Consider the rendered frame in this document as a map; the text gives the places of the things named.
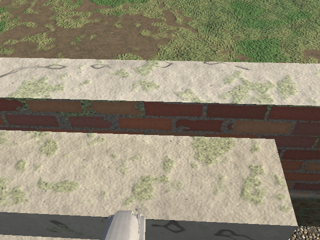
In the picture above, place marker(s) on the left robot thigh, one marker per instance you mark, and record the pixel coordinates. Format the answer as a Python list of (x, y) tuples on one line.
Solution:
[(125, 225)]

